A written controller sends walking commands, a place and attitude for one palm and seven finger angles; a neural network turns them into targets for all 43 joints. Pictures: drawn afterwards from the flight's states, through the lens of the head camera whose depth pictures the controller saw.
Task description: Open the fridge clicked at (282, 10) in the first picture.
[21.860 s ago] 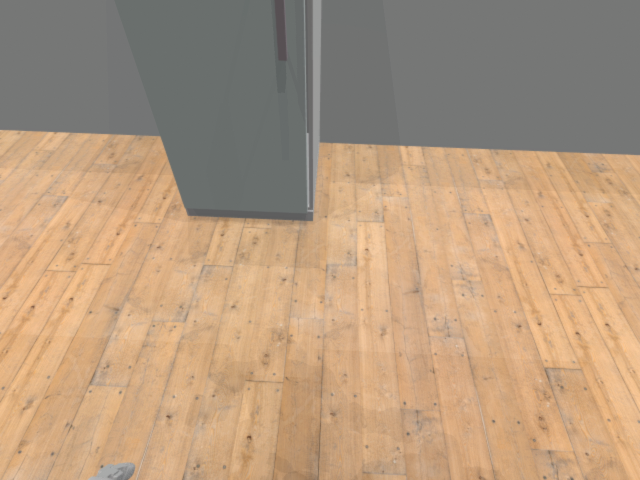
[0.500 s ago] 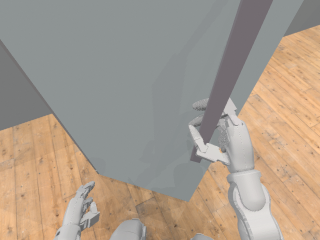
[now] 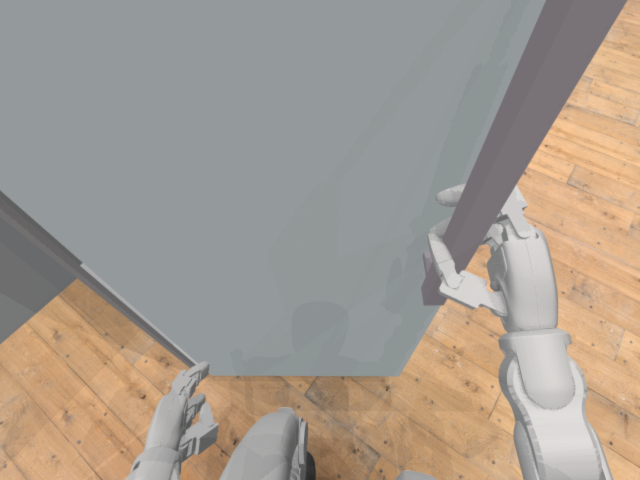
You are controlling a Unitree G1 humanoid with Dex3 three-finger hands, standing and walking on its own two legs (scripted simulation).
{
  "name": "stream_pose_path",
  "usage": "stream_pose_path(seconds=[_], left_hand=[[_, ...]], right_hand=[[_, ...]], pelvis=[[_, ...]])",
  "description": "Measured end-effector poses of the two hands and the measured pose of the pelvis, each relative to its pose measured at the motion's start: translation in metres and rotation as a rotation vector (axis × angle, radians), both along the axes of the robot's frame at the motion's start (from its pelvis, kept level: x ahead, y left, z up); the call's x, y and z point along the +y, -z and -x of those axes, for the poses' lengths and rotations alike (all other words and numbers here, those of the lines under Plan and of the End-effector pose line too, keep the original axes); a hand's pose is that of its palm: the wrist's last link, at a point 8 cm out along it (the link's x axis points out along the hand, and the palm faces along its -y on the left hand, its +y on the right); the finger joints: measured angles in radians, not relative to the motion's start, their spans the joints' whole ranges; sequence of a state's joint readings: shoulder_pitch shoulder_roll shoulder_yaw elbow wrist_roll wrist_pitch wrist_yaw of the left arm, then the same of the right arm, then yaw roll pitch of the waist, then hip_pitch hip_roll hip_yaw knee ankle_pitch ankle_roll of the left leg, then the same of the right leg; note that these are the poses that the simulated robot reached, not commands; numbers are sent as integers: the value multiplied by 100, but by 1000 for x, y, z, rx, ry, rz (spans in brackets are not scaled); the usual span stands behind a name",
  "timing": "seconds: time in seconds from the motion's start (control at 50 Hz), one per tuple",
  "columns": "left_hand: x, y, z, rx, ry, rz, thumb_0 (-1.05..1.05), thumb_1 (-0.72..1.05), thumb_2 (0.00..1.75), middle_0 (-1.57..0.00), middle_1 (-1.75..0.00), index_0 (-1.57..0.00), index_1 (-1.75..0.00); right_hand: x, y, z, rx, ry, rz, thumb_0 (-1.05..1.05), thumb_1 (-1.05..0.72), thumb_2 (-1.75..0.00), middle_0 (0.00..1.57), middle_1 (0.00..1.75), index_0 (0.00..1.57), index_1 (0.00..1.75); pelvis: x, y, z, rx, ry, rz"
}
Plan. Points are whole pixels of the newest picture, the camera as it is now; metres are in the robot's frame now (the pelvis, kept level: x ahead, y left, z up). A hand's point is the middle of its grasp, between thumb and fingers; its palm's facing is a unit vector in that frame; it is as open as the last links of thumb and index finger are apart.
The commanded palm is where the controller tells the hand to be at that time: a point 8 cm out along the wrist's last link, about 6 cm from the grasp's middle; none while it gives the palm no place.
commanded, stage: walk backward, drawing the door open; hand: right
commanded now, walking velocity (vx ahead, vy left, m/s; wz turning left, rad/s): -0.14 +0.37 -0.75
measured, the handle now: (477, 174) +0.36 -0.10 +0.21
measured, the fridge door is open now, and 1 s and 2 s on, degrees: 55 74 71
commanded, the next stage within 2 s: stop walking and hold the door back in 0.48 s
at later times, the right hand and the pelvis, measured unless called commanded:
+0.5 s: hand (417, 374) +0.21 -0.06 +0.14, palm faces +0.49 +0.83 -0.26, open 6.6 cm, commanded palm +0.15 -0.09 +0.14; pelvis -0.01 +0.22 +0.01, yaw -21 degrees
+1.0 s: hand (398, 420) +0.17 -0.04 +0.14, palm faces +0.67 +0.70 -0.23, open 6.3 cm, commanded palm +0.14 -0.08 +0.13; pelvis -0.06 +0.32 +0.01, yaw -33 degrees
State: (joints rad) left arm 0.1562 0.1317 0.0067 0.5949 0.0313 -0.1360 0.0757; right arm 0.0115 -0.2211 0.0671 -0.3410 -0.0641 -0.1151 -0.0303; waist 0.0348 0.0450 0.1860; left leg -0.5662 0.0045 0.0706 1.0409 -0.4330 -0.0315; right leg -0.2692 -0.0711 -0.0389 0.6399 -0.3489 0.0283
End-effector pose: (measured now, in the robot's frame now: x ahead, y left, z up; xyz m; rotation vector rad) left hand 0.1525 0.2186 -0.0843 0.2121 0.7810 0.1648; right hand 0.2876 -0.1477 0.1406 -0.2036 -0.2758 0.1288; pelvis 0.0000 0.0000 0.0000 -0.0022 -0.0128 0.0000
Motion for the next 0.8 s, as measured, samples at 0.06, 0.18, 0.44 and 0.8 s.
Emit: stream_pose_path(seconds=[0.06, 0.18, 0.44, 0.8], left_hand=[[14, 3, 8, 71, 79, 30, 1, 90, 90, -20, -30, -20, -30], [64, 24, -7, 72, 145, 69, 1, 90, 90, -21, -30, -20, -30], [139, 5, -42, 40, 290, -26, 1, 90, 90, -20, -30, -20, -30], [197, -8, -103, 60, 614, -61, 1, 90, 90, -20, -30, -23, -32]], right_hand=[[4, -3, 15, 38, 87, 21, -5, -58, -79, 45, 140, 24, 137], [18, -3, 44, 22, 290, 41, -5, -60, -81, 45, 140, 23, 136], [45, -3, 109, 31, 541, 30, -5, -62, -82, 46, 140, 25, 136], [87, -12, 179, 133, 937, 47, -9, -55, -81, 46, 140, 37, 137]], pelvis=[[29, -11, 8, 2, 51, -39], [94, 7, 10, 17, 119, -27], [189, 1, 22, -16, 320, -42], [296, -20, 6, 39, 557, 59]])
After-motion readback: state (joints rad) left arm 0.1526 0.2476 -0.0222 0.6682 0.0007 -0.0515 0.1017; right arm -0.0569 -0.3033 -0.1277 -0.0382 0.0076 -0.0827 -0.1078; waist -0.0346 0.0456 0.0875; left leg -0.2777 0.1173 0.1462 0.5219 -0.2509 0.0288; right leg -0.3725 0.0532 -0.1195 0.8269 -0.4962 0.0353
